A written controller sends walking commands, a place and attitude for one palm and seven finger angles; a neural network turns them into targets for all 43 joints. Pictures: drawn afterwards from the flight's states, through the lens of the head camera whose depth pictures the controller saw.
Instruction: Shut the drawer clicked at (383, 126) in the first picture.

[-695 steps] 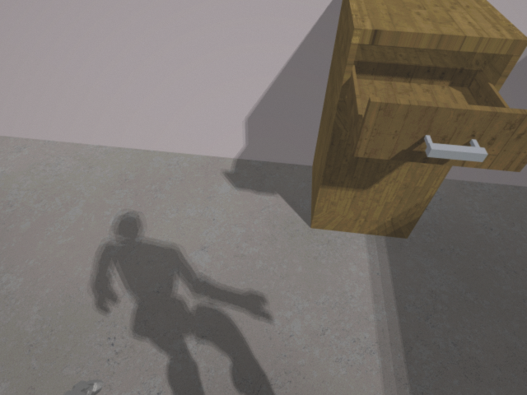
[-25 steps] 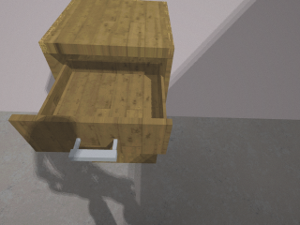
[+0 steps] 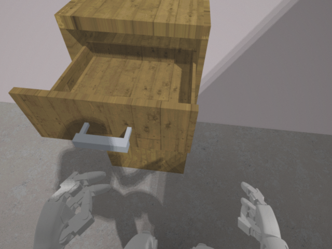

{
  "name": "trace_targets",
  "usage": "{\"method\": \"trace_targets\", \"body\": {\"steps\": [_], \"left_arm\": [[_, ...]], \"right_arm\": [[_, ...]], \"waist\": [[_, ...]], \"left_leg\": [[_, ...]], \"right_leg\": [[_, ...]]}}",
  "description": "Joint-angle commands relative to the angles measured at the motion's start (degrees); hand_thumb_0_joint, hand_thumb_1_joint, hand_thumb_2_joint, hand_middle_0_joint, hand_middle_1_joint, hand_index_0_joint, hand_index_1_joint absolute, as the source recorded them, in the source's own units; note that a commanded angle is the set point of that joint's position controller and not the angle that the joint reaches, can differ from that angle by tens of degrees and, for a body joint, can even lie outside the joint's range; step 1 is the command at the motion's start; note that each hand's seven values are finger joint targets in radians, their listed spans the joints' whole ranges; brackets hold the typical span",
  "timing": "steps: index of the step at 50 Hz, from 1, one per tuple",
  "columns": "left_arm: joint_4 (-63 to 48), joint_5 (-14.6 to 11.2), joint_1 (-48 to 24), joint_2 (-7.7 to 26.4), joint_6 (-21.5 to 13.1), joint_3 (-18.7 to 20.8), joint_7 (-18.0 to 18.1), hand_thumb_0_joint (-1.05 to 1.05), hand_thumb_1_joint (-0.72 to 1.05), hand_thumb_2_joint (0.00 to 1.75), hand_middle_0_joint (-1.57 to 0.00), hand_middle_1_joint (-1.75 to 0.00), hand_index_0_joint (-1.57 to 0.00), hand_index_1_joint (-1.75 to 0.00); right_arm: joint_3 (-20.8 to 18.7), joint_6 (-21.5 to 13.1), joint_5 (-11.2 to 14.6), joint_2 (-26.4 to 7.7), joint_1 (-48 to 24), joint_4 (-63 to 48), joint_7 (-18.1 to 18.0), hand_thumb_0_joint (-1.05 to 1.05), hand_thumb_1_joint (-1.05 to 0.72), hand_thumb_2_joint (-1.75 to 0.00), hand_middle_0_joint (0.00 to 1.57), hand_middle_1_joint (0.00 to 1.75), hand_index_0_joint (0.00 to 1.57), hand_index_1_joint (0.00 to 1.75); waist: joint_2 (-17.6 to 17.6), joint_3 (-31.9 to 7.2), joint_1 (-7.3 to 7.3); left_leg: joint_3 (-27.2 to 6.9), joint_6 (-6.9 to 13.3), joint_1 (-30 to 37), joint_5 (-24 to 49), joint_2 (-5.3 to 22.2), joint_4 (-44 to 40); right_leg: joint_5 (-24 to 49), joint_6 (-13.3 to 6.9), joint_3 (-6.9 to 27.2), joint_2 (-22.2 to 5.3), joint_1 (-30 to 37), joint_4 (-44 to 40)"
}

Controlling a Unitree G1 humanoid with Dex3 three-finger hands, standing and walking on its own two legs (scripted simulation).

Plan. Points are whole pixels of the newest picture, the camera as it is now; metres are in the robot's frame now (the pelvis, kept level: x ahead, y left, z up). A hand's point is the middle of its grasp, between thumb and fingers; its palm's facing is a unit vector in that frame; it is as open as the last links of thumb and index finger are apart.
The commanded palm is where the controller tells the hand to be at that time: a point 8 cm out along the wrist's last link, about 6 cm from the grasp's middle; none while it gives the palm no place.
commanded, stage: raise the hand and make a fist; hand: left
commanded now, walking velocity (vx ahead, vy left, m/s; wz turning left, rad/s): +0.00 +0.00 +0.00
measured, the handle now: (104, 135) +0.34 +0.18 +0.10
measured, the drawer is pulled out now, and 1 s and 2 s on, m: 0.30 0.30 0.30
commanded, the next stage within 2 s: bring the fist close to the handle in 1.34 s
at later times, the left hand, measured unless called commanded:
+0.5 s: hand (83, 203) +0.18 +0.16 +0.13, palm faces +0.00 -1.00 -0.05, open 3.2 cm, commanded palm +0.13 +0.22 +0.15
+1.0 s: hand (79, 193) +0.17 +0.15 +0.20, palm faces -0.02 -1.00 -0.07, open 3.2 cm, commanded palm +0.12 +0.20 +0.20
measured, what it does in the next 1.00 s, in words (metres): stands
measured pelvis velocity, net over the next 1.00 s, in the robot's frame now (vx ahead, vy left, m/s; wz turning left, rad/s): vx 0.03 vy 0.02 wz -0.01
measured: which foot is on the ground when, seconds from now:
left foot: down 0.00-1.00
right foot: down 0.00-1.00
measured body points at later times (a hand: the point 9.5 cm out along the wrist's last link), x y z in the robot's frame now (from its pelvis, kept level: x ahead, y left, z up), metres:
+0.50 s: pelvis +0.03 +0.00 +0.03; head +0.05 +0.00 +0.48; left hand +0.17 +0.22 +0.13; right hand +0.23 -0.24 -0.02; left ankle +0.05 +0.09 -0.66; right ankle +0.02 -0.08 -0.66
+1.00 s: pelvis +0.03 +0.02 +0.05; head +0.00 +0.00 +0.49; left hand +0.16 +0.20 +0.20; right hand +0.24 -0.19 +0.01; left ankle +0.05 +0.09 -0.66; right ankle +0.02 -0.08 -0.66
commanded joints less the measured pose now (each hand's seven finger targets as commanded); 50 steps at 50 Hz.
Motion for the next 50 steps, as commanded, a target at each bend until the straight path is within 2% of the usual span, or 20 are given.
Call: {"method": "trace_targets", "body": {"steps": [1, 5, 8, 12, 15, 17, 20, 22, 25, 26, 29, 30, 32, 34, 37, 40, 43, 45, 49, 50], "left_arm": [[-12.03, -1.88, 0.03, 7.2, 0.65, 5.55, -3.39, 0.0, 0.9, 0.9, -0.78, -0.93, -0.78, -0.93], [-10.66, -4.08, 6.16, 7.84, 3.17, 11.14, -3.41, 0.0, 0.9, 0.9, -0.86, -1.01, -0.86, -1.01], [-13.8, -4.78, 8.62, 6.68, 2.31, 10.8, -3.93, 0.0, 0.9, 0.9, -0.92, -1.08, -0.92, -1.08], [-16.17, -5.11, 12.25, 5.56, 0.09, 9.36, -5.43, 0.0, 0.9, 0.9, -1.0, -1.17, -1.0, -1.17], [-18.06, -5.23, 11.39, 5.74, -0.89, 8.08, -5.84, 0.0, 0.9, 0.9, -1.06, -1.23, -1.06, -1.23], [-19.63, -4.9, 12.47, 5.27, -1.28, 6.94, -5.75, 0.0, 0.9, 0.9, -1.1, -1.27, -1.1, -1.27], [-21.18, -4.39, 12.42, 6.74, -0.9, 8.02, -4.4, 0.0, 0.9, 0.9, -1.16, -1.34, -1.16, -1.34], [-22.89, -4.18, 12.23, 5.66, -0.2, 6.86, -3.84, 0.0, 0.9, 0.9, -1.2, -1.38, -1.2, -1.38], [-23.7, -3.98, 11.97, 6.67, 1.72, 7.95, -2.98, 0.0, 0.9, 0.9, -1.26, -1.45, -1.26, -1.45], [-25.47, -3.82, 11.75, 5.84, 2.19, 6.5, -2.96, 0.0, 0.9, 0.9, -1.28, -1.47, -1.28, -1.47], [-27.8, -3.69, 11.93, 4.38, 4.56, 3.89, -3.02, 0.0, 0.9, 0.9, -1.34, -1.53, -1.34, -1.53], [-27.16, -3.31, 12.38, 5.75, 5.56, 5.46, -2.54, 0.0, 0.9, 0.9, -1.36, -1.56, -1.36, -1.56], [-30.26, -2.72, 13.26, 4.37, 7.04, 3.17, -2.43, 0.0, 0.9, 0.9, -1.4, -1.6, -1.4, -1.6], [-31.07, -2.42, 13.67, 5.14, 8.76, 4.0, -1.84, 0.0, 0.9, 0.9, -1.4, -1.6, -1.4, -1.6], [-34.11, -1.77, 12.76, 3.45, 10.76, 1.63, -1.18, 0.0, 0.9, 0.9, -1.4, -1.6, -1.4, -1.6], [-36.28, -1.31, 12.03, 5.54, 12.11, 3.33, -0.37, 0.0, 0.9, 0.9, -1.4, -1.6, -1.4, -1.6], [-38.24, -1.3, 11.21, 4.27, 13.07, 1.77, -0.08, 0.0, 0.9, 0.9, -1.4, -1.6, -1.4, -1.6], [-39.71, -0.9, 10.46, 4.29, 14.02, 1.06, 0.1, 0.0, 0.9, 0.9, -1.4, -1.6, -1.4, -1.6], [-38.3, -0.3, 11.79, 3.36, 16.16, 0.19, 0.62, 0.0, 0.9, 0.9, -1.4, -1.6, -1.4, -1.6], [-38.02, -0.05, 11.62, 3.48, 16.86, 0.41, 0.76, 0.0, 0.9, 0.9, -1.4, -1.6, -1.4, -1.6]], "right_arm": [[-3.58, -2.6, 0.96, -6.72, -1.51, -8.48, -1.98, 0.0, -0.9, -0.9, 0.2, 0.3, 0.2, 0.3], [-3.71, -2.23, 1.05, -5.35, -3.04, -7.28, -2.28, 0.0, -0.9, -0.9, 0.2, 0.3, 0.2, 0.3], [-3.98, -2.88, 1.17, -5.05, -2.9, -6.8, -2.01, 0.0, -0.9, -0.9, 0.2, 0.3, 0.2, 0.3], [-4.41, -4.1, 1.29, -5.25, -2.52, -6.17, -1.59, 0.0, -0.9, -0.9, 0.2, 0.3, 0.2, 0.3], [-4.48, -5.34, 1.24, -5.95, -2.94, -6.04, -1.55, 0.0, -0.9, -0.9, 0.2, 0.3, 0.2, 0.3], [-4.77, -5.79, 1.38, -6.09, -2.11, -6.46, -1.46, 0.0, -0.9, -0.9, 0.2, 0.3, 0.2, 0.3], [-4.76, -6.02, 1.44, -6.19, -2.85, -6.59, -1.53, 0.0, -0.9, -0.9, 0.2, 0.3, 0.2, 0.3], [-4.58, -5.92, 1.55, -6.12, -2.76, -7.46, -1.44, 0.0, -0.9, -0.9, 0.2, 0.3, 0.2, 0.3], [-4.2, -5.74, 1.83, -6.29, -3.58, -7.69, -1.48, 0.0, -0.9, -0.9, 0.2, 0.3, 0.2, 0.3], [-3.91, -5.88, 1.88, -6.11, -3.4, -8.06, -1.39, 0.0, -0.9, -0.9, 0.2, 0.3, 0.2, 0.3], [-3.22, -6.46, 1.93, -6.12, -3.57, -8.65, -0.92, 0.0, -0.9, -0.9, 0.2, 0.3, 0.2, 0.3], [-3.34, -6.4, 2.02, -6.08, -3.97, -8.19, -0.97, 0.0, -0.9, -0.9, 0.2, 0.3, 0.2, 0.3], [-2.8, -6.63, 2.03, -5.82, -3.94, -8.95, -0.6, 0.0, -0.9, -0.9, 0.2, 0.3, 0.2, 0.3], [-2.62, -6.54, 2.13, -5.59, -4.29, -8.83, -0.5, 0.0, -0.9, -0.9, 0.2, 0.3, 0.2, 0.3], [-1.94, -6.47, 2.08, -5.49, -4.69, -9.39, -0.32, 0.0, -0.9, -0.9, 0.2, 0.3, 0.2, 0.3], [-1.83, -6.66, 2.38, -5.75, -4.84, -9.26, -0.4, 0.0, -0.9, -0.9, 0.2, 0.3, 0.2, 0.3], [-1.47, -7.3, 2.45, -5.61, -4.64, -9.28, -0.35, 0.0, -0.9, -0.9, 0.2, 0.3, 0.2, 0.3], [-1.15, -7.8, 2.65, -5.74, -5.28, -9.37, -0.22, 0.0, -0.9, -0.9, 0.2, 0.3, 0.2, 0.3], [-1.21, -7.97, 2.61, -5.68, -4.82, -9.09, -0.31, 0.0, -0.9, -0.9, 0.2, 0.3, 0.2, 0.3], [-1.26, -7.88, 2.8, -5.77, -5.36, -9.06, -0.27, 0.0, -0.9, -0.9, 0.2, 0.3, 0.2, 0.3]], "waist": [[-2.09, -5.73, -2.76], [-3.21, -7.15, -0.54], [-2.58, -7.57, -0.61], [-2.72, -7.26, -1.17], [-1.56, -4.72, -1.66], [-2.14, -5.73, -1.85], [-1.48, -4.34, -1.29], [-1.28, -4.64, -1.19], [0.24, -3.51, -0.65], [1.72, -3.65, -0.83], [0.86, -3.04, -0.93], [0.17, -2.46, -0.67], [1.59, -2.05, -0.46], [-0.18, -0.55, -0.25], [0.49, 0.59, -0.48], [0.53, 1.09, -0.19], [0.0, 1.97, -0.37], [2.56, 2.83, -0.08], [-1.42, 3.2, -0.04], [-0.37, 3.91, 0.14]], "left_leg": [[-2.22, -0.14, 6.8, 4.31, 0.89, -11.38], [-2.26, -0.62, 8.45, 11.03, 0.99, -12.6], [-2.29, -0.72, 10.8, 14.95, 1.03, -13.58], [-2.12, -0.63, 12.78, 17.26, 0.77, -14.1], [-2.47, -0.44, 14.3, 17.13, 0.79, -15.16], [-2.24, -0.29, 15.6, 16.36, 0.84, -16.0], [-2.32, -0.21, 15.95, 14.92, 0.87, -16.98], [-2.19, -0.17, 16.8, 14.05, 0.96, -18.2], [-2.37, -0.22, 17.66, 12.89, 1.23, -19.44], [-2.32, -0.22, 18.83, 13.18, 1.3, -19.98], [-2.97, -0.25, 20.16, 13.6, 1.68, -21.38], [-3.02, -0.21, 20.17, 13.67, 1.77, -21.47], [-3.06, -0.39, 21.41, 13.9, 1.91, -22.62], [-3.42, -0.61, 21.4, 13.53, 2.18, -23.52], [-3.68, -0.74, 22.68, 12.47, 2.29, -24.87], [-3.86, -0.9, 23.17, 11.39, 2.42, -25.68], [-4.05, -0.91, 23.8, 10.02, 2.58, -26.41], [-4.4, -0.97, 24.03, 8.24, 2.49, -27.27], [-4.1, -0.8, 24.18, 8.05, 2.44, -27.91], [-4.14, -0.92, 24.03, 7.85, 2.41, -28.22]], "right_leg": [[-1.81, 2.97, 12.13, -1.56, 7.06, -19.24], [13.32, 4.71, 11.87, -2.63, 13.8, -18.72], [23.25, 5.64, 11.12, -3.29, 15.96, -18.19], [28.89, 6.49, 11.01, -3.58, 16.74, -18.53], [24.96, 5.31, 9.48, -2.76, 14.29, -18.97], [21.52, 4.6, 8.46, -2.16, 13.56, -19.14], [17.0, 3.75, 8.14, -1.76, 13.09, -20.02], [14.2, 3.15, 6.95, -1.28, 12.93, -20.03], [12.03, 2.75, 6.24, -0.88, 13.04, -20.74], [12.23, 2.61, 5.92, -0.84, 13.05, -20.79], [12.92, 2.59, 4.48, -0.55, 13.41, -20.92], [13.07, 2.57, 4.79, -0.47, 13.92, -21.49], [13.08, 2.42, 3.91, -0.43, 14.15, -21.4], [12.72, 2.37, 3.42, -0.16, 14.36, -21.78], [11.55, 2.36, 2.85, -0.12, 14.36, -22.28], [10.53, 2.19, 3.03, 0.01, 15.21, -23.08], [9.2, 2.35, 2.98, -0.14, 15.17, -23.83], [8.03, 2.14, 3.11, -0.16, 15.49, -24.16], [8.03, 2.48, 3.32, -0.39, 16.44, -25.15], [8.16, 2.32, 3.29, -0.29, 16.74, -25.23]]}}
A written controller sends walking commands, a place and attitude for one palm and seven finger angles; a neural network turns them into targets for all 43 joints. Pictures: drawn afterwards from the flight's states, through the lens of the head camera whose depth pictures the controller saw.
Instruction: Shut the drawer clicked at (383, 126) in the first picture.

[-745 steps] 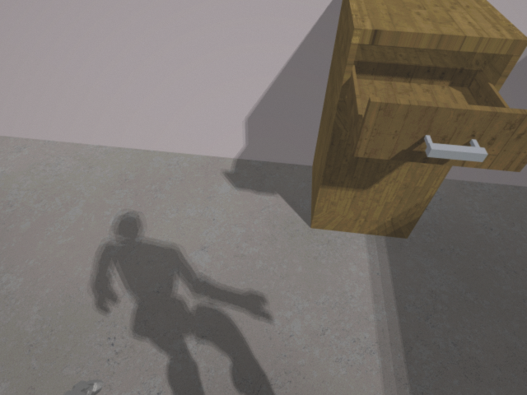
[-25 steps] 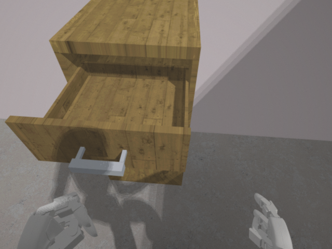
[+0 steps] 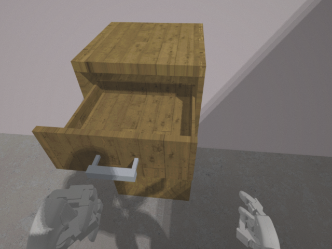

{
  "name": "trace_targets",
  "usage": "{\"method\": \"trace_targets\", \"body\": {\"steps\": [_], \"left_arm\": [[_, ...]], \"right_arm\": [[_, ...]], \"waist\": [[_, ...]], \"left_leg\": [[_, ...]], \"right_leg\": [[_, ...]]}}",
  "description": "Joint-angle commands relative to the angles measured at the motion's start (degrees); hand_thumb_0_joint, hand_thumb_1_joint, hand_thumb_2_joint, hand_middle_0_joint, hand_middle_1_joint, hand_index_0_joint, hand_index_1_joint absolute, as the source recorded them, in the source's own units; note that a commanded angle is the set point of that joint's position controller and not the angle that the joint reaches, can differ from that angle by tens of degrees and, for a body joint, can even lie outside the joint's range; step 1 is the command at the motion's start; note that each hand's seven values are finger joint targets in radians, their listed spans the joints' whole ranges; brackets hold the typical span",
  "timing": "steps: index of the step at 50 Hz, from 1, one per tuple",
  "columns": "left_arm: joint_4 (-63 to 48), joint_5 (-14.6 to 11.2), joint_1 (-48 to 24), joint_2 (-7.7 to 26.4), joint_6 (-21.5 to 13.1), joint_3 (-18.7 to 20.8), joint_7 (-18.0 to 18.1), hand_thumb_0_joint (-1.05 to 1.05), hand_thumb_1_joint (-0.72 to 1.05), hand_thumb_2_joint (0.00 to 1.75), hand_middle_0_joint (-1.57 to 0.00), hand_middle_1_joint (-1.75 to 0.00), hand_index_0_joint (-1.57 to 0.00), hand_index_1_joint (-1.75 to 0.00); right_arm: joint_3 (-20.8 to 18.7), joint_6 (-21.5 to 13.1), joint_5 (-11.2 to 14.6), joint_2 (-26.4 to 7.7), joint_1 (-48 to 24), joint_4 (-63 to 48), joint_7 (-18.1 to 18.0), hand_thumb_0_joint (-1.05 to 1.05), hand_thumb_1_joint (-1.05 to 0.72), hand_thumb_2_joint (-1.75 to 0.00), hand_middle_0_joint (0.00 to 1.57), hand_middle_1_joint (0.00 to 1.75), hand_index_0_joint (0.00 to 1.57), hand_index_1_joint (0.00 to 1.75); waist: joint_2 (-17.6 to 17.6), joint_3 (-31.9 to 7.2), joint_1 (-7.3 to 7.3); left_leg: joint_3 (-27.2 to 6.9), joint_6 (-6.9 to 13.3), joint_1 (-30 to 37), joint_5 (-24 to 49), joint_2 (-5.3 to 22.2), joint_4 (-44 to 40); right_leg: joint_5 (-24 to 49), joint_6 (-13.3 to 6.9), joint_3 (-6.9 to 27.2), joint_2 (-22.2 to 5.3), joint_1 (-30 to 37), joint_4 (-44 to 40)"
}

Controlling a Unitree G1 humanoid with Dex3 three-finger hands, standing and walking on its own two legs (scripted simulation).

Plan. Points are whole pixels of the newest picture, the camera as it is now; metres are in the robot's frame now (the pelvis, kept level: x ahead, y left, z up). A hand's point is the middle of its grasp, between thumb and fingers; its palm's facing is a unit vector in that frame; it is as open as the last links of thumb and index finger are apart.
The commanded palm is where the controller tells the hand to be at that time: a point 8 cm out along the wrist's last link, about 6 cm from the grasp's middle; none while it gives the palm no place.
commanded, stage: raise the hand and make a fist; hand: left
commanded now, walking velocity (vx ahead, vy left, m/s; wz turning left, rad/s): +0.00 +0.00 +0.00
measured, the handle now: (114, 166) +0.30 +0.17 +0.05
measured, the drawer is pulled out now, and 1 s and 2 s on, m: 0.30 0.30 0.30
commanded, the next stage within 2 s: bring the fist close to the handle in 0.34 s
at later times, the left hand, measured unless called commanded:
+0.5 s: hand (100, 219) +0.14 +0.13 +0.14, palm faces +0.02 -0.99 -0.10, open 3.3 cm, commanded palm +0.09 +0.18 +0.15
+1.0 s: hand (115, 210) +0.17 +0.12 +0.10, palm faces +0.00 -1.00 -0.06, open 3.3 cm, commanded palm +0.14 +0.18 +0.10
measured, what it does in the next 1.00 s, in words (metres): stands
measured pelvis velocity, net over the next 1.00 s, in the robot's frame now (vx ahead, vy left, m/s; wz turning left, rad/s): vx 0.01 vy -0.03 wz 0.00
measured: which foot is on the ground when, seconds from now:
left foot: down 0.00-1.00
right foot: down 0.00-1.00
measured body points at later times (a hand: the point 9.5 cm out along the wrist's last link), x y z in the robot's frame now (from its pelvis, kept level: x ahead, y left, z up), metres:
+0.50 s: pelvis +0.00 -0.02 +0.01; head -0.03 -0.04 +0.45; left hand +0.13 +0.18 +0.15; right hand +0.20 -0.24 -0.04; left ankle +0.02 +0.07 -0.70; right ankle -0.01 -0.10 -0.70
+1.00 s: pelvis +0.01 -0.03 +0.00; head +0.01 -0.05 +0.45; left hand +0.17 +0.18 +0.10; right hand +0.19 -0.26 -0.07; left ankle +0.02 +0.07 -0.70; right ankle -0.01 -0.10 -0.70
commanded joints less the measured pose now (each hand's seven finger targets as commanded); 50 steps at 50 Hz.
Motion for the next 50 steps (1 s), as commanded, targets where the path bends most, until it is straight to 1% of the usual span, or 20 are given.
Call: {"method": "trace_targets", "body": {"steps": [1, 4, 5, 7, 10, 14, 16, 19, 20, 21, 24, 29, 34, 35, 39, 40, 42, 46, 47, 50], "left_arm": [[-10.92, -0.24, 1.07, 2.22, -1.17, 1.59, 0.4, 0.0, 0.9, 0.9, -1.4, -1.6, -1.4, -1.6], [-11.96, -0.04, 1.68, 3.02, -0.62, 2.24, 0.96, 0.0, 0.9, 0.9, -1.4, -1.6, -1.4, -1.6], [-11.78, -0.01, 0.66, 4.54, -0.6, 4.02, 1.37, 0.0, 0.9, 0.9, -1.4, -1.6, -1.4, -1.6], [-11.74, -0.39, 0.63, 4.29, -1.42, 4.59, 1.55, 0.0, 0.9, 0.9, -1.4, -1.6, -1.4, -1.6], [-12.15, -1.29, -0.71, 4.9, -2.73, 5.64, 1.3, 0.0, 0.9, 0.9, -1.4, -1.6, -1.4, -1.6], [-10.11, -2.4, 0.27, 4.47, -3.92, 5.74, 0.01, 0.0, 0.9, 0.9, -1.4, -1.6, -1.4, -1.6], [-9.93, -2.18, 0.4, 4.51, -3.9, 5.43, -0.56, 0.0, 0.9, 0.9, -1.4, -1.6, -1.4, -1.6], [-8.32, -2.56, 0.27, 5.57, -3.72, 7.13, -1.15, 0.0, 0.9, 0.9, -1.4, -1.6, -1.4, -1.6], [-8.07, -2.49, 0.42, 6.6, -3.66, 8.45, -1.15, 0.0, 0.9, 0.9, -1.4, -1.6, -1.4, -1.6], [-7.89, -2.73, 0.33, 5.95, -3.64, 8.21, -1.34, 0.0, 0.9, 0.9, -1.4, -1.6, -1.4, -1.6], [-4.54, -3.64, -0.26, 5.38, -4.05, 8.82, -1.92, 0.0, 0.9, 0.9, -1.4, -1.6, -1.4, -1.6], [-2.68, -3.81, -3.24, 3.79, -6.39, 6.35, -3.34, 0.0, 0.9, 0.9, -1.4, -1.6, -1.4, -1.6], [-0.11, -2.59, -4.65, 5.04, -8.48, 7.14, -2.75, 0.0, 0.9, 0.9, -1.4, -1.6, -1.4, -1.6], [-0.09, -2.3, -6.13, 5.74, -8.86, 7.52, -2.4, 0.0, 0.9, 0.9, -1.4, -1.6, -1.4, -1.6], [3.3, -2.74, -7.7, 4.63, -9.73, 7.42, -2.3, 0.0, 0.9, 0.9, -1.4, -1.6, -1.4, -1.6], [3.91, -2.78, -7.47, 4.84, -9.88, 7.97, -2.17, 0.0, 0.9, 0.9, -1.4, -1.6, -1.4, -1.6], [4.66, -2.64, -8.37, 3.34, -10.26, 5.84, -2.42, 0.0, 0.9, 0.9, -1.4, -1.6, -1.4, -1.6], [6.54, -2.23, -7.85, 3.52, -10.93, 6.17, -1.9, 0.0, 0.9, 0.9, -1.4, -1.6, -1.4, -1.6], [6.64, -2.0, -9.32, 3.13, -11.26, 5.14, -1.86, 0.0, 0.9, 0.9, -1.4, -1.6, -1.4, -1.6], [7.42, -1.52, -9.59, 3.77, -12.47, 5.79, -0.99, 0.0, 0.9, 0.9, -1.4, -1.6, -1.4, -1.6]], "right_arm": [[-3.05, -3.54, 0.58, -5.71, -8.81, -10.56, -0.5, 0.0, -0.9, -0.9, 0.2, 0.3, 0.2, 0.3], [-3.17, -3.08, 0.31, -5.6, -8.86, -10.82, -0.6, 0.0, -0.9, -0.9, 0.2, 0.3, 0.2, 0.3], [-3.33, -2.97, 0.39, -5.68, -9.03, -10.5, -0.79, 0.0, -0.9, -0.9, 0.2, 0.3, 0.2, 0.3], [-3.27, -3.01, 0.18, -5.53, -8.71, -10.37, -0.96, 0.0, -0.9, -0.9, 0.2, 0.3, 0.2, 0.3], [-3.36, -3.73, 0.33, -5.61, -8.73, -9.91, -1.09, 0.0, -0.9, -0.9, 0.2, 0.3, 0.2, 0.3], [-3.6, -5.01, 0.31, -5.88, -8.44, -9.02, -1.19, 0.0, -0.9, -0.9, 0.2, 0.3, 0.2, 0.3], [-3.53, -5.51, 0.33, -5.95, -8.51, -8.77, -1.17, 0.0, -0.9, -0.9, 0.2, 0.3, 0.2, 0.3], [-3.73, -5.76, 0.35, -5.79, -8.69, -8.22, -1.44, 0.0, -0.9, -0.9, 0.2, 0.3, 0.2, 0.3], [-3.8, -5.81, 0.45, -5.63, -9.25, -7.85, -1.56, 0.0, -0.9, -0.9, 0.2, 0.3, 0.2, 0.3], [-3.65, -5.89, 0.43, -5.59, -9.11, -7.96, -1.66, 0.0, -0.9, -0.9, 0.2, 0.3, 0.2, 0.3], [-3.75, -5.98, 0.38, -5.68, -8.81, -6.99, -1.96, 0.0, -0.9, -0.9, 0.2, 0.3, 0.2, 0.3], [-3.96, -6.6, -0.03, -6.41, -8.21, -6.68, -1.96, 0.0, -0.9, -0.9, 0.2, 0.3, 0.2, 0.3], [-4.37, -6.26, -0.58, -6.51, -7.71, -6.34, -1.56, 0.0, -0.9, -0.9, 0.2, 0.3, 0.2, 0.3], [-4.41, -5.97, -0.62, -6.74, -7.73, -6.08, -1.51, 0.0, -0.9, -0.9, 0.2, 0.3, 0.2, 0.3], [-4.51, -4.89, -0.87, -6.8, -7.25, -6.39, -1.52, 0.0, -0.9, -0.9, 0.2, 0.3, 0.2, 0.3], [-4.56, -4.66, -0.88, -6.74, -7.59, -6.12, -1.49, 0.0, -0.9, -0.9, 0.2, 0.3, 0.2, 0.3], [-4.52, -4.29, -0.92, -7.02, -7.12, -6.58, -1.36, 0.0, -0.9, -0.9, 0.2, 0.3, 0.2, 0.3], [-4.78, -3.62, -1.13, -7.08, -6.65, -6.65, -1.1, 0.0, -0.9, -0.9, 0.2, 0.3, 0.2, 0.3], [-4.75, -3.41, -1.19, -7.3, -6.27, -6.89, -1.1, 0.0, -0.9, -0.9, 0.2, 0.3, 0.2, 0.3], [-4.96, -2.87, -1.39, -7.29, -6.36, -6.79, -1.01, 0.0, -0.9, -0.9, 0.2, 0.3, 0.2, 0.3]], "waist": [[-3.12, 3.43, -0.33], [-3.16, 2.5, 0.05], [-3.42, 2.71, 0.07], [-3.72, 2.15, -0.01], [-1.54, 1.96, -0.04], [-3.75, 1.17, -0.26], [-2.04, 1.29, -0.25], [-4.61, 1.5, -0.01], [-3.92, 2.12, 0.34], [-2.99, 2.09, 0.25], [-5.22, 2.77, -0.06], [-4.23, 2.2, -0.96], [-4.4, 1.56, -1.01], [-2.86, 1.57, -1.18], [-5.01, 0.28, -1.6], [-4.43, 0.25, -1.23], [-3.38, -0.09, -1.89], [-4.48, -1.71, -1.65], [-4.93, -1.86, -2.26], [-3.18, -2.22, -1.85]], "left_leg": [[-5.66, -2.15, 2.91, 4.43, 3.42, -12.29], [-4.84, -1.77, 3.29, 5.5, 3.09, -11.78], [-4.98, -1.81, 2.92, 5.02, 3.04, -11.77], [-4.53, -1.66, 3.48, 5.76, 2.9, -11.31], [-4.19, -1.63, 4.09, 6.2, 2.82, -10.53], [-3.81, -1.43, 4.54, 8.0, 2.53, -9.65], [-3.78, -1.44, 4.76, 8.78, 2.31, -9.68], [-3.55, -1.31, 4.17, 9.3, 2.2, -9.24], [-3.58, -1.33, 4.12, 9.26, 2.15, -9.15], [-3.37, -1.36, 4.47, 9.47, 2.07, -9.26], [-3.27, -1.37, 4.07, 9.69, 1.99, -8.69], [-3.12, -1.22, 3.94, 9.86, 1.53, -7.77], [-3.23, -1.19, 2.33, 9.13, 1.42, -7.06], [-3.18, -1.18, 2.16, 8.8, 1.26, -6.9], [-3.04, -1.22, 1.01, 8.45, 1.26, -5.93], [-3.08, -1.25, 0.67, 8.81, 1.21, -5.96], [-2.93, -1.2, 0.8, 9.17, 1.2, -5.83], [-2.95, -1.26, -0.27, 10.43, 1.21, -5.28], [-2.97, -1.18, -0.23, 10.59, 1.27, -4.99], [-3.14, -1.28, -0.8, 10.8, 1.27, -4.66]], "right_leg": [[3.8, 0.56, 0.47, -0.31, -3.55, -8.51], [4.45, 0.66, 1.18, -0.41, -2.84, -9.15], [4.02, 0.57, 1.3, -0.3, -2.66, -9.49], [4.01, 0.61, 1.66, -0.48, -2.54, -9.94], [4.51, 0.54, 2.15, -0.57, -2.65, -10.69], [6.87, 0.89, 3.09, -0.91, -2.03, -11.35], [8.16, 0.75, 3.19, -1.03, -1.58, -11.26], [8.78, 1.11, 4.33, -1.3, -1.04, -12.19], [8.63, 0.93, 4.47, -1.21, -0.97, -12.76], [8.76, 0.97, 4.73, -1.37, -0.96, -12.75], [9.12, 1.36, 5.36, -1.49, -1.27, -13.47], [10.1, 1.72, 6.09, -1.87, -2.12, -13.05], [8.47, 1.51, 6.29, -1.98, -2.78, -12.11], [7.69, 1.32, 6.39, -1.9, -2.96, -12.12], [7.75, 1.85, 7.21, -2.43, -3.09, -11.73], [8.22, 1.64, 7.02, -2.32, -2.76, -11.67], [9.23, 1.64, 6.51, -2.28, -3.46, -10.58], [11.51, 1.62, 5.99, -2.15, -3.18, -8.95], [12.0, 1.68, 5.64, -2.0, -3.9, -8.33], [11.8, 1.24, 5.14, -1.63, -4.68, -7.1]]}}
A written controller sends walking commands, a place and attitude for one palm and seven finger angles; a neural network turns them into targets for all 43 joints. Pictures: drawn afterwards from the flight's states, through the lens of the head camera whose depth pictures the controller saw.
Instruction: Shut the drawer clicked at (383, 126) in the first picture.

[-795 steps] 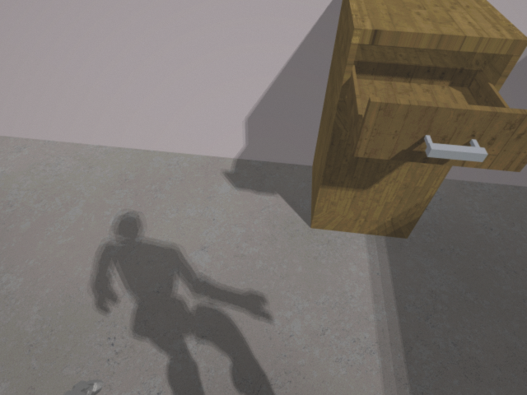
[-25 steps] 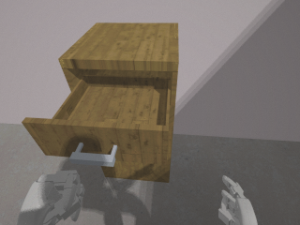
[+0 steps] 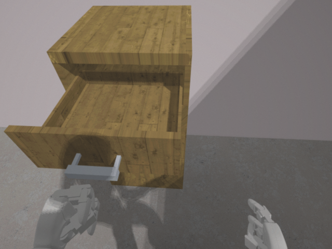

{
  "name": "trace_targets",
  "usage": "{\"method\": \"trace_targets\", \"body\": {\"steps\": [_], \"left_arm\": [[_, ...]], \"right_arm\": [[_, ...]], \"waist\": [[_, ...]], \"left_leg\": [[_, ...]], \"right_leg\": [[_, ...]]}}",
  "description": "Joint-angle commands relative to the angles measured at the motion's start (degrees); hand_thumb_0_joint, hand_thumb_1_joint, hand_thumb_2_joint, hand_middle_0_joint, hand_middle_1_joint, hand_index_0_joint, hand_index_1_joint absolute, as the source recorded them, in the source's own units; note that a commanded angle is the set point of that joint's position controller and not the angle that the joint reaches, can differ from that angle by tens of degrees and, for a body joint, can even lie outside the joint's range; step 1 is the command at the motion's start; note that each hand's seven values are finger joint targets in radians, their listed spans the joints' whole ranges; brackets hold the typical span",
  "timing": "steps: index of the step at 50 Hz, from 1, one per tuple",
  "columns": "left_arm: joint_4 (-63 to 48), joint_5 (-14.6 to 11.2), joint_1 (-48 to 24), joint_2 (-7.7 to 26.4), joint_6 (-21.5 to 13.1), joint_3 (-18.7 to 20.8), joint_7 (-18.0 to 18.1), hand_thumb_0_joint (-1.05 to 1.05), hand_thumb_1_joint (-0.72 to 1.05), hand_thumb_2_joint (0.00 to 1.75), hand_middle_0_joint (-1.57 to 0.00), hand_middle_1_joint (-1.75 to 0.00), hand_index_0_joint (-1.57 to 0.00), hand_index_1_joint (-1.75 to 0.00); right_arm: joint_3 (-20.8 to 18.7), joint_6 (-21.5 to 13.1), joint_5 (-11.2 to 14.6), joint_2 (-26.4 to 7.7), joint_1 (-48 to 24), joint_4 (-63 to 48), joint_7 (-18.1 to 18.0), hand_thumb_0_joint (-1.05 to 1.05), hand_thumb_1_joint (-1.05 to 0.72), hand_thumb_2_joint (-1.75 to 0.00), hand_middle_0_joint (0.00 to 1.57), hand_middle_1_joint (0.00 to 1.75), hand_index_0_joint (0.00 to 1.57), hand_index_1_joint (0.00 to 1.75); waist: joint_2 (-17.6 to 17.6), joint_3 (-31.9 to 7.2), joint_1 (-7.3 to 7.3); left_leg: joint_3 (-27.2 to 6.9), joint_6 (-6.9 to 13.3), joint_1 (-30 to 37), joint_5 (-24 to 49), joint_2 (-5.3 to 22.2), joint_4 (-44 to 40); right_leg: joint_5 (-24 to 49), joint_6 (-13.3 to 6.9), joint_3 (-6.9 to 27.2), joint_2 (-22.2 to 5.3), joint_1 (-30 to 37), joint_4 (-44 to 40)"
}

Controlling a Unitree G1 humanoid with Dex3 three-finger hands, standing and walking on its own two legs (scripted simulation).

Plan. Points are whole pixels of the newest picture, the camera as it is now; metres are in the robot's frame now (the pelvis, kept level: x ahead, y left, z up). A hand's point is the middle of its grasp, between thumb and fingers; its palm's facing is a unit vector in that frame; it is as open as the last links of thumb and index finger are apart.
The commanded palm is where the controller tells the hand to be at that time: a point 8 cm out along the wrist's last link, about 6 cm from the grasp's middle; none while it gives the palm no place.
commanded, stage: bring the fist close to the handle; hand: left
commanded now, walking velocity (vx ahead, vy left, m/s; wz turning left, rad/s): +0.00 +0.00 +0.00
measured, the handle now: (95, 165) +0.30 +0.20 +0.06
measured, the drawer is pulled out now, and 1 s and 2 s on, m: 0.30 0.30 0.20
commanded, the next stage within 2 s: push the drawer shut in 0.84 s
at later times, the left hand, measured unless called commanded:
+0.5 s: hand (107, 203) +0.21 +0.14 +0.05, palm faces -0.01 -1.00 -0.04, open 3.3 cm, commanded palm +0.18 +0.20 +0.06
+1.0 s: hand (106, 205) +0.21 +0.14 +0.05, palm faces -0.01 -1.00 -0.05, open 3.3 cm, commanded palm +0.18 +0.21 +0.06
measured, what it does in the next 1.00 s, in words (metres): stands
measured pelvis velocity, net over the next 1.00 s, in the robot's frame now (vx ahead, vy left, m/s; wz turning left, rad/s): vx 0.00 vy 0.01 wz -0.01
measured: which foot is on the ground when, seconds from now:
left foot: down 0.00-1.00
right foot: down 0.00-1.00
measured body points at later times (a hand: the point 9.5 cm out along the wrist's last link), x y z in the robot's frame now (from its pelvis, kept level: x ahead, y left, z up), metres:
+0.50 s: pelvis +0.00 +0.01 -0.02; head +0.04 +0.00 +0.43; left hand +0.20 +0.20 +0.06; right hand +0.18 -0.22 -0.09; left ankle +0.01 +0.10 -0.70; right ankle -0.01 -0.07 -0.70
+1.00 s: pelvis +0.00 +0.01 -0.03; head +0.04 +0.00 +0.42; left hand +0.20 +0.20 +0.06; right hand +0.17 -0.22 -0.10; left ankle +0.01 +0.10 -0.70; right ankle -0.01 -0.07 -0.70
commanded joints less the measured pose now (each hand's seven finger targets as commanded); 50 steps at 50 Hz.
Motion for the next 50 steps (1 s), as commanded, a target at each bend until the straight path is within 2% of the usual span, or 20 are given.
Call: {"method": "trace_targets", "body": {"steps": [1, 3, 5, 6, 10, 11, 13, 16, 22, 24, 26, 30, 31, 32, 35, 36, 38, 40, 43, 50], "left_arm": [[-10.44, -0.47, 0.41, 3.76, -5.29, 2.68, 0.82, 0.0, 0.9, 0.9, -1.4, -1.6, -1.4, -1.6], [-9.95, -0.44, -1.74, 3.49, -5.97, 1.91, 0.94, 0.0, 0.9, 0.9, -1.4, -1.6, -1.4, -1.6], [-9.49, 0.08, -3.07, 5.19, -6.82, 3.2, 1.63, 0.0, 0.9, 0.9, -1.4, -1.6, -1.4, -1.6], [-8.43, 0.16, -2.06, 3.86, -6.94, 2.15, 1.64, 0.0, 0.9, 0.9, -1.4, -1.6, -1.4, -1.6], [-7.54, 0.62, -6.34, 3.89, -7.89, 1.34, 2.41, 0.0, 0.9, 0.9, -1.4, -1.6, -1.4, -1.6], [-6.74, 0.57, -5.52, 2.71, -7.95, 0.4, 2.42, 0.0, 0.9, 0.9, -1.4, -1.6, -1.4, -1.6], [-5.79, 0.76, -5.95, 3.82, -8.19, 1.53, 2.56, 0.0, 0.9, 0.9, -1.4, -1.6, -1.4, -1.6], [-5.3, 1.46, -6.8, 2.36, -8.48, -0.37, 3.22, 0.0, 0.9, 0.9, -1.4, -1.6, -1.4, -1.6], [-2.96, 2.12, -7.78, 3.22, -9.35, 0.74, 4.48, 0.0, 0.9, 0.9, -1.4, -1.6, -1.4, -1.6], [-5.32, 1.93, -7.35, 3.37, -9.94, 0.29, 4.53, 0.0, 0.9, 0.9, -1.4, -1.6, -1.4, -1.6], [-6.31, 2.23, -6.46, 3.29, -10.1, 0.0, 5.06, 0.0, 0.9, 0.9, -1.4, -1.6, -1.4, -1.6], [-5.43, 2.29, -5.43, 3.57, -9.73, 0.32, 5.33, 0.0, 0.9, 0.9, -1.4, -1.6, -1.4, -1.6], [-5.1, 2.23, -4.55, 1.91, -9.41, -1.4, 5.06, 0.0, 0.9, 0.9, -1.4, -1.6, -1.4, -1.6], [-4.94, 1.98, -5.67, 2.93, -9.24, -0.39, 5.06, 0.0, 0.9, 0.9, -1.4, -1.6, -1.4, -1.6], [-6.19, 2.3, -5.53, 3.36, -9.56, -0.44, 5.13, 0.0, 0.9, 0.9, -1.4, -1.6, -1.4, -1.6], [-6.72, 2.09, -4.54, 2.16, -9.52, -1.47, 5.1, 0.0, 0.9, 0.9, -1.4, -1.6, -1.4, -1.6], [-6.0, 1.87, -4.24, 3.29, -9.64, -0.07, 5.22, 0.0, 0.9, 0.9, -1.4, -1.6, -1.4, -1.6], [-6.27, 2.34, -6.52, 4.08, -10.02, -0.07, 5.49, 0.0, 0.9, 0.9, -1.4, -1.6, -1.4, -1.6], [-6.71, 2.12, -7.04, 2.64, -10.23, -1.64, 5.54, 0.0, 0.9, 0.9, -1.4, -1.6, -1.4, -1.6], [-4.99, 2.31, -9.32, 5.16, -9.29, 1.03, 5.99, 0.0, 0.9, 0.9, -1.4, -1.6, -1.4, -1.6]], "right_arm": [[-2.84, -2.65, 0.12, -5.59, -6.35, -10.42, -0.27, 0.0, -0.9, -0.9, 0.2, 0.3, 0.2, 0.3], [-2.82, -2.18, 0.03, -5.96, -6.03, -10.74, -0.2, 0.0, -0.9, -0.9, 0.2, 0.3, 0.2, 0.3], [-2.96, -1.66, -0.11, -6.13, -5.92, -10.45, -0.31, 0.0, -0.9, -0.9, 0.2, 0.3, 0.2, 0.3], [-2.95, -1.43, -0.13, -6.03, -5.77, -10.88, -0.22, 0.0, -0.9, -0.9, 0.2, 0.3, 0.2, 0.3], [-2.87, -0.62, -0.32, -6.52, -5.12, -10.97, -0.23, 0.0, -0.9, -0.9, 0.2, 0.3, 0.2, 0.3], [-2.83, -0.44, -0.44, -6.44, -4.8, -11.25, -0.13, 0.0, -0.9, -0.9, 0.2, 0.3, 0.2, 0.3], [-2.97, 0.13, -0.48, -6.65, -4.7, -11.29, -0.12, 0.0, -0.9, -0.9, 0.2, 0.3, 0.2, 0.3], [-2.92, 0.94, -0.66, -6.54, -4.31, -11.91, 0.14, 0.0, -0.9, -0.9, 0.2, 0.3, 0.2, 0.3], [-3.19, 2.9, -0.92, -6.56, -3.83, -12.26, 0.46, 0.0, -0.9, -0.9, 0.2, 0.3, 0.2, 0.3], [-3.04, 3.21, -0.84, -6.42, -3.96, -13.04, 0.66, 0.0, -0.9, -0.9, 0.2, 0.3, 0.2, 0.3], [-3.16, 3.67, -0.79, -6.32, -3.59, -13.23, 0.62, 0.0, -0.9, -0.9, 0.2, 0.3, 0.2, 0.3], [-3.23, 4.53, -0.67, -6.33, -3.54, -13.19, 0.52, 0.0, -0.9, -0.9, 0.2, 0.3, 0.2, 0.3], [-3.04, 4.76, -0.65, -6.25, -3.57, -13.71, 0.59, 0.0, -0.9, -0.9, 0.2, 0.3, 0.2, 0.3], [-3.13, 4.99, -0.57, -6.38, -3.46, -13.64, 0.54, 0.0, -0.9, -0.9, 0.2, 0.3, 0.2, 0.3], [-3.09, 5.17, -0.51, -6.54, -4.04, -14.02, 0.38, 0.0, -0.9, -0.9, 0.2, 0.3, 0.2, 0.3], [-3.02, 5.12, -0.62, -6.18, -3.76, -14.31, 0.44, 0.0, -0.9, -0.9, 0.2, 0.3, 0.2, 0.3], [-3.13, 5.44, -0.54, -6.29, -3.58, -14.27, 0.34, 0.0, -0.9, -0.9, 0.2, 0.3, 0.2, 0.3], [-3.0, 5.55, -0.55, -6.5, -3.61, -14.01, 0.23, 0.0, -0.9, -0.9, 0.2, 0.3, 0.2, 0.3], [-2.8, 5.3, -0.6, -6.46, -3.67, -14.67, 0.32, 0.0, -0.9, -0.9, 0.2, 0.3, 0.2, 0.3], [-2.75, 5.92, -0.65, -6.84, -3.45, -13.99, 0.05, 0.0, -0.9, -0.9, 0.2, 0.3, 0.2, 0.3]], "waist": [[-3.45, -3.82, 0.02], [-4.26, -3.89, -0.58], [-3.95, -4.21, -0.6], [-4.06, -4.47, -0.56], [-3.02, -5.17, -1.61], [-3.78, -6.17, -1.53], [-3.0, -7.49, -1.23], [-3.03, -8.74, -1.41], [-3.9, -9.84, -1.54], [-1.78, -11.52, -1.09], [-1.68, -12.11, -1.16], [-2.68, -10.6, -1.51], [-2.67, -9.67, -1.78], [-3.84, -9.56, -2.04], [-1.85, -9.27, -1.72], [-1.96, -9.96, -1.67], [-4.05, -9.72, -1.72], [-2.98, -8.65, -2.27], [-2.29, -8.88, -2.3], [-3.45, -9.36, -2.47]], "left_leg": [[-2.15, 0.8, 2.56, 10.79, 0.43, -4.82], [-2.21, 0.78, 1.6, 10.63, 0.42, -4.14], [-2.3, 0.77, 0.9, 10.26, 0.45, -3.62], [-2.21, 0.71, 0.71, 9.68, 0.48, -3.58], [-2.57, 0.71, -0.24, 9.19, 0.62, -2.25], [-2.53, 0.73, -0.3, 9.54, 0.6, -1.93], [-2.55, 0.55, -0.81, 10.25, 0.68, -1.48], [-2.62, 0.55, -0.86, 11.44, 0.73, -0.86], [-2.45, 0.35, -3.09, 12.76, 0.96, 0.99], [-2.47, 0.33, -2.59, 12.88, 0.99, 0.95], [-2.55, 0.37, -1.81, 14.47, 1.2, 1.06], [-2.75, 0.35, -2.93, 13.78, 1.31, 1.19], [-2.62, 0.39, -3.16, 12.75, 1.27, 1.12], [-2.67, 0.38, -3.91, 11.53, 1.27, 1.17], [-2.77, 0.4, -3.95, 10.67, 1.17, 1.05], [-2.59, 0.45, -3.54, 10.96, 1.16, 1.14], [-2.59, 0.42, -4.56, 10.4, 1.16, 1.4], [-2.8, 0.49, -4.86, 9.1, 1.18, 1.62], [-2.99, 0.5, -4.7, 8.02, 1.14, 1.51], [-2.78, 0.59, -5.46, 8.48, 1.03, 1.87]], "right_leg": [[12.77, 3.41, 5.59, -2.46, -0.84, -8.07], [13.12, 3.57, 5.82, -2.42, -1.58, -7.34], [12.14, 3.35, 5.86, -2.25, -2.08, -6.79], [11.24, 3.32, 5.59, -2.14, -2.63, -6.34], [10.66, 3.2, 5.44, -1.88, -4.72, -4.95], [11.43, 3.29, 5.44, -1.87, -4.62, -4.48], [12.22, 3.11, 5.18, -1.71, -4.65, -3.3], [13.66, 3.04, 4.71, -1.61, -5.15, -1.94], [15.84, 2.99, 4.86, -1.36, -6.21, 0.12], [15.34, 2.81, 4.75, -1.33, -5.81, 0.6], [16.53, 2.73, 4.61, -1.17, -5.64, 0.93], [16.08, 2.86, 4.58, -1.03, -6.08, 0.67], [15.27, 2.96, 4.46, -1.05, -6.84, 0.5], [14.24, 3.07, 4.55, -1.06, -6.92, 0.24], [12.63, 2.8, 4.84, -1.13, -7.06, 0.16], [13.17, 2.9, 4.75, -1.17, -6.88, 0.2], [12.88, 3.05, 4.95, -1.05, -6.74, 0.12], [10.91, 2.95, 5.24, -1.05, -7.87, -0.09], [9.39, 2.9, 4.99, -1.0, -8.73, 0.03], [10.56, 3.06, 5.85, -1.15, -7.34, -0.57]]}}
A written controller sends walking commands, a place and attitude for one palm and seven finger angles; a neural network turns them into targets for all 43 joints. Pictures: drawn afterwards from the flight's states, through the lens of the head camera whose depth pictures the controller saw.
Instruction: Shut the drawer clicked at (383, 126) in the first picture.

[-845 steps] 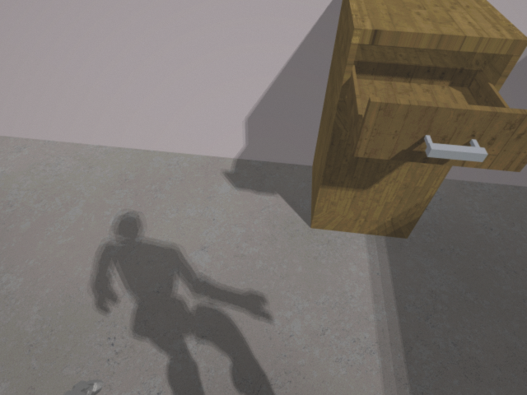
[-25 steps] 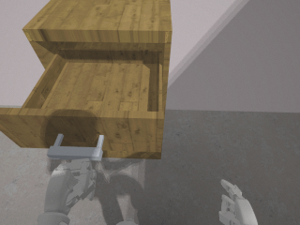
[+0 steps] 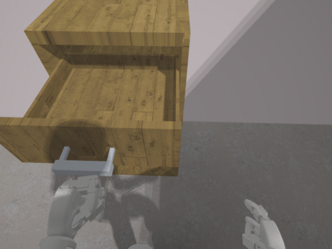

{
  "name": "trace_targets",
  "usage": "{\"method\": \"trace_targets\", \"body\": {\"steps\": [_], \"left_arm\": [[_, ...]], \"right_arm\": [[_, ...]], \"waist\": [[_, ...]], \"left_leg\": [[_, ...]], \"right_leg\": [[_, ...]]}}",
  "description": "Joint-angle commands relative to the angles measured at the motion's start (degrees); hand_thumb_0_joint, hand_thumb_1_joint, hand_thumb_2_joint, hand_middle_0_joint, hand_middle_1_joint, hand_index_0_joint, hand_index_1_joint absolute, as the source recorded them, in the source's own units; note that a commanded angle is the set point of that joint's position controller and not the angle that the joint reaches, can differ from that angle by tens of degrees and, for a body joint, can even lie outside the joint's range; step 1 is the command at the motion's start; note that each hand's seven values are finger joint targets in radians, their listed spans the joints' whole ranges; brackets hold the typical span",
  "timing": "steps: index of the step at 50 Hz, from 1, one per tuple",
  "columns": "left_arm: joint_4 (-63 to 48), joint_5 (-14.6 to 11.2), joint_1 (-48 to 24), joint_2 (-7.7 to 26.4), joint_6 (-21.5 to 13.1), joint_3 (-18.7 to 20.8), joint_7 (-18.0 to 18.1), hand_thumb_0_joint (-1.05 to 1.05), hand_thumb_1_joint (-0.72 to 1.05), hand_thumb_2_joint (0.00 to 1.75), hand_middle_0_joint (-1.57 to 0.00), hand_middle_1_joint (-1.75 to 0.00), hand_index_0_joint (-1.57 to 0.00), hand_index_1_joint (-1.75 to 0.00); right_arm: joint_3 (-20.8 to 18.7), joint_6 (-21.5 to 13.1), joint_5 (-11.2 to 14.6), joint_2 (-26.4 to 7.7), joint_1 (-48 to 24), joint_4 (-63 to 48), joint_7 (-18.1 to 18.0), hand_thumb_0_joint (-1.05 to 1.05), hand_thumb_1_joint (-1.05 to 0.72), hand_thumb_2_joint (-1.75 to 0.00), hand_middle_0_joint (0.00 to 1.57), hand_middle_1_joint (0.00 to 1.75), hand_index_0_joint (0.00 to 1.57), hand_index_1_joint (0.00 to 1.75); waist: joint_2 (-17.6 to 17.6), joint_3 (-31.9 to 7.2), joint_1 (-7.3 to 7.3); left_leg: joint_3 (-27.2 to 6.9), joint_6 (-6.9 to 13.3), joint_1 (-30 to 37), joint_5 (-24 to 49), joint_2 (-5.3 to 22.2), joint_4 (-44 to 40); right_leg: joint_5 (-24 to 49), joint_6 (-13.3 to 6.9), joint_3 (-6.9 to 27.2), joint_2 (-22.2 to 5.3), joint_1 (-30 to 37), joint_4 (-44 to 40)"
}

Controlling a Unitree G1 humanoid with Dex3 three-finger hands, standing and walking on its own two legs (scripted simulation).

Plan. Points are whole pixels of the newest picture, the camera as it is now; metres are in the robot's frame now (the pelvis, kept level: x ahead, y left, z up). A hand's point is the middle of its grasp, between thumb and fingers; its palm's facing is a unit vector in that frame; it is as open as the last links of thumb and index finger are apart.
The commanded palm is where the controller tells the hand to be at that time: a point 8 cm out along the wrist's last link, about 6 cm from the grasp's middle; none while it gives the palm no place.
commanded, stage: push the drawer shut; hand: left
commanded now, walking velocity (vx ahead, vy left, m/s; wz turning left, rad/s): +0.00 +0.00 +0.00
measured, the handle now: (86, 159) +0.30 +0.19 +0.08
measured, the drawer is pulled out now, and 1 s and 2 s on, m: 0.30 0.20 0.07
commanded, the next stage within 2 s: none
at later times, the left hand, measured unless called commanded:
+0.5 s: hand (106, 178) +0.26 +0.14 +0.08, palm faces -0.01 -1.00 -0.06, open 3.0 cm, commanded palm +0.25 +0.20 +0.08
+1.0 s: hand (110, 152) +0.32 +0.14 +0.08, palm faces -0.01 -1.00 -0.04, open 3.0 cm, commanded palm +0.31 +0.20 +0.08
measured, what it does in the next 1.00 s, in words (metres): stands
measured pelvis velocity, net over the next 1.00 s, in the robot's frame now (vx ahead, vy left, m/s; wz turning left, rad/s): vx -0.01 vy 0.01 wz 0.00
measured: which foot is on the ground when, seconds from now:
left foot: down 0.00-1.00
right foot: down 0.00-1.00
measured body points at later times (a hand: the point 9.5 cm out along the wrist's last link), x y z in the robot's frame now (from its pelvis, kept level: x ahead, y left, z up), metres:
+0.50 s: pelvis -0.01 +0.00 +0.01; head +0.04 -0.01 +0.45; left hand +0.25 +0.20 +0.08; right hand +0.16 -0.23 -0.08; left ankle +0.01 +0.09 -0.68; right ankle -0.01 -0.08 -0.68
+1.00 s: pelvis -0.01 +0.01 +0.01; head +0.05 +0.00 +0.46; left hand +0.31 +0.20 +0.08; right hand +0.14 -0.24 -0.08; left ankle +0.01 +0.09 -0.68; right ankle -0.01 -0.08 -0.68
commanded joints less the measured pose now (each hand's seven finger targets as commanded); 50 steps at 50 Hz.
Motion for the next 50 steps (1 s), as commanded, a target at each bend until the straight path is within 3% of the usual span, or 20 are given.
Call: {"method": "trace_targets", "body": {"steps": [1, 5, 6, 9, 14, 17, 21, 24, 25, 27, 30, 32, 37, 39, 40, 42, 44, 48, 50], "left_arm": [[-11.18, -0.93, -3.19, 4.54, -3.61, 3.87, 0.07, 0.0, 0.9, 0.9, -1.4, -1.6, -1.4, -1.6], [-9.38, -0.86, -8.24, 5.13, -3.29, 3.86, 0.09, 0.0, 0.9, 0.9, -1.4, -1.6, -1.4, -1.6], [-9.62, -0.84, -9.55, 4.0, -3.37, 2.61, -0.04, 0.0, 0.9, 0.9, -1.4, -1.6, -1.4, -1.6], [-7.76, -1.12, -12.5, 4.89, -2.79, 3.36, -0.14, 0.0, 0.9, 0.9, -1.4, -1.6, -1.4, -1.6], [-4.03, -1.14, -20.84, 5.85, -2.63, 4.21, 0.06, 0.0, 0.9, 0.9, -1.4, -1.6, -1.4, -1.6], [-2.78, -1.26, -23.74, 5.6, -2.5, 4.15, 0.1, 0.0, 0.9, 0.9, -1.4, -1.6, -1.4, -1.6], [0.12, -0.9, -28.68, 5.31, -1.92, 3.39, 0.33, 0.0, 0.9, 0.9, -1.4, -1.6, -1.4, -1.6], [2.65, -1.21, -31.66, 5.83, -1.43, 4.28, 0.52, 0.0, 0.9, 0.9, -1.4, -1.6, -1.4, -1.6], [3.92, -0.99, -32.67, 6.84, -1.34, 5.11, 0.71, 0.0, 0.9, 0.9, -1.4, -1.6, -1.4, -1.6], [5.1, -1.15, -34.34, 5.31, -1.27, 4.03, 0.45, 0.0, 0.9, 0.9, -1.4, -1.6, -1.4, -1.6], [8.08, -1.28, -36.07, 7.93, -1.09, 7.08, 0.74, 0.0, 0.9, 0.9, -1.4, -1.6, -1.4, -1.6], [9.49, -1.44, -38.81, 6.09, -1.07, 5.59, 0.48, 0.0, 0.9, 0.9, -1.4, -1.6, -1.4, -1.6], [11.77, -1.3, -40.31, 6.96, -1.65, 7.17, 0.86, 0.0, 0.9, 0.9, -1.4, -1.6, -1.4, -1.6], [12.0, -1.3, -41.71, 5.72, -1.84, 6.07, 0.87, 0.0, 0.9, 0.9, -1.4, -1.6, -1.4, -1.6], [13.4, -0.96, -41.5, 7.2, -1.91, 7.31, 1.26, 0.0, 0.9, 0.9, -1.4, -1.6, -1.4, -1.6], [14.72, -0.82, -43.78, 6.52, -2.03, 6.8, 1.31, 0.0, 0.9, 0.9, -1.4, -1.6, -1.4, -1.6], [15.49, -0.65, -47.09, 6.59, -2.37, 6.63, 1.4, 0.0, 0.9, 0.9, -1.4, -1.6, -1.4, -1.6], [17.6, -0.57, -50.77, 7.04, -2.77, 7.24, 1.59, 0.0, 0.9, 0.9, -1.4, -1.6, -1.4, -1.6], [20.23, -0.33, -53.72, 8.07, -2.75, 7.77, 1.88, 0.0, 0.9, 0.9, -1.4, -1.6, -1.4, -1.6]], "right_arm": [[-3.0, -2.76, 0.28, -6.68, -3.55, -8.96, -0.76, 0.0, -0.9, -0.9, 0.2, 0.3, 0.2, 0.3], [-2.78, -2.99, 0.26, -7.26, -3.51, -8.3, -0.94, 0.0, -0.9, -0.9, 0.2, 0.3, 0.2, 0.3], [-2.65, -3.19, 0.19, -7.15, -3.3, -8.4, -0.81, 0.0, -0.9, -0.9, 0.2, 0.3, 0.2, 0.3], [-2.68, -3.26, 0.3, -7.54, -3.01, -8.11, -0.98, 0.0, -0.9, -0.9, 0.2, 0.3, 0.2, 0.3], [-2.49, -3.45, 0.31, -7.91, -3.27, -6.33, -1.32, 0.0, -0.9, -0.9, 0.2, 0.3, 0.2, 0.3], [-2.5, -3.52, 0.29, -7.91, -3.42, -5.59, -1.34, 0.0, -0.9, -0.9, 0.2, 0.3, 0.2, 0.3], [-2.17, -3.38, 0.38, -7.97, -4.09, -4.64, -1.29, 0.0, -0.9, -0.9, 0.2, 0.3, 0.2, 0.3], [-2.35, -3.31, 0.35, -8.1, -4.23, -4.17, -1.4, 0.0, -0.9, -0.9, 0.2, 0.3, 0.2, 0.3], [-2.2, -3.12, 0.3, -8.34, -4.29, -3.66, -1.42, 0.0, -0.9, -0.9, 0.2, 0.3, 0.2, 0.3], [-2.21, -2.99, 0.38, -8.09, -4.41, -3.74, -1.28, 0.0, -0.9, -0.9, 0.2, 0.3, 0.2, 0.3], [-2.19, -2.57, 0.31, -8.39, -4.6, -3.01, -1.31, 0.0, -0.9, -0.9, 0.2, 0.3, 0.2, 0.3], [-2.13, -2.33, 0.47, -8.07, -4.56, -2.86, -1.16, 0.0, -0.9, -0.9, 0.2, 0.3, 0.2, 0.3], [-2.59, -2.01, 0.34, -8.26, -4.01, -2.38, -0.85, 0.0, -0.9, -0.9, 0.2, 0.3, 0.2, 0.3], [-2.58, -1.84, 0.34, -8.18, -3.93, -2.41, -0.62, 0.0, -0.9, -0.9, 0.2, 0.3, 0.2, 0.3], [-2.71, -1.62, 0.32, -8.46, -3.75, -2.06, -0.65, 0.0, -0.9, -0.9, 0.2, 0.3, 0.2, 0.3], [-2.69, -1.25, 0.31, -8.31, -3.5, -1.68, -0.58, 0.0, -0.9, -0.9, 0.2, 0.3, 0.2, 0.3], [-2.7, -0.97, 0.33, -8.36, -3.62, -1.34, -0.59, 0.0, -0.9, -0.9, 0.2, 0.3, 0.2, 0.3], [-2.87, -0.4, 0.33, -8.47, -2.94, -0.54, -0.68, 0.0, -0.9, -0.9, 0.2, 0.3, 0.2, 0.3], [-2.82, -0.02, 0.43, -8.8, -2.64, 0.29, -0.83, 0.0, -0.9, -0.9, 0.2, 0.3, 0.2, 0.3]], "waist": [[-2.87, -7.25, -0.88], [-1.09, -6.0, -1.53], [-0.55, -7.22, -1.6], [-2.48, -7.64, -1.92], [-2.53, -7.09, -2.66], [-2.44, -9.16, -2.47], [-0.34, -8.76, -2.49], [-2.62, -9.52, -2.36], [-2.29, -8.94, -2.41], [-2.68, -9.43, -2.32], [-2.33, -9.24, -1.62], [-2.31, -9.38, -2.13], [-2.36, -11.51, -1.4], [-2.04, -11.61, -1.54], [-3.45, -10.96, -1.62], [-3.36, -10.8, -1.99], [-1.74, -10.57, -2.32], [-2.55, -12.54, -2.65], [-3.33, -10.91, -3.18]], "left_leg": [[-3.32, -0.17, 6.42, 12.65, 0.66, -8.22], [-3.58, -0.23, 6.83, 11.74, 0.79, -8.41], [-3.67, -0.23, 7.69, 11.99, 0.73, -8.72], [-3.66, -0.18, 7.76, 12.13, 0.86, -8.85], [-3.76, -0.11, 7.61, 10.4, 0.72, -9.04], [-3.79, -0.09, 8.84, 10.98, 0.65, -9.57], [-4.05, -0.17, 10.13, 10.92, 0.61, -10.76], [-3.9, -0.13, 10.31, 10.9, 0.67, -11.07], [-3.94, -0.12, 10.09, 10.67, 0.63, -11.34], [-3.74, -0.14, 10.84, 11.31, 0.6, -11.75], [-3.49, -0.23, 10.54, 11.81, 0.58, -12.31], [-3.41, -0.31, 11.42, 12.17, 0.63, -12.43], [-3.24, -0.51, 13.0, 15.96, 0.74, -12.76], [-3.25, -0.61, 13.32, 16.52, 0.7, -12.95], [-3.2, -0.44, 12.71, 16.43, 0.86, -12.8], [-3.0, -0.48, 12.8, 16.23, 0.8, -12.84], [-3.08, -0.57, 13.0, 15.41, 0.79, -12.87], [-3.1, -0.52, 13.91, 16.43, 0.86, -12.69], [-3.54, -0.45, 13.07, 14.66, 1.04, -12.88]], "right_leg": [[14.44, 2.63, 5.67, -1.09, 4.45, -10.26], [12.8, 2.52, 5.55, -1.05, 3.12, -10.7], [13.07, 2.47, 5.28, -1.11, 3.29, -10.48], [13.62, 2.73, 5.37, -1.11, 3.79, -10.91], [11.28, 2.81, 5.95, -1.34, 3.22, -11.93], [11.88, 2.81, 5.86, -1.41, 4.4, -12.13], [11.7, 2.52, 5.49, -1.49, 4.41, -12.55], [11.99, 2.8, 5.81, -1.5, 5.36, -13.13], [11.5, 2.69, 5.85, -1.58, 5.6, -13.52], [12.68, 2.79, 5.86, -1.6, 5.99, -13.62], [13.22, 2.66, 6.1, -1.68, 7.36, -14.0], [13.99, 2.74, 5.92, -1.66, 6.87, -13.97], [18.7, 2.58, 5.64, -1.65, 8.61, -13.17], [19.41, 2.58, 5.42, -1.67, 8.69, -13.01], [19.28, 2.69, 5.58, -1.65, 8.65, -13.21], [19.6, 2.77, 5.74, -1.69, 8.33, -13.27], [18.38, 2.68, 5.73, -1.7, 7.24, -13.23], [19.45, 2.78, 5.8, -1.69, 7.53, -13.04], [17.07, 2.79, 5.72, -1.5, 6.14, -13.32]]}}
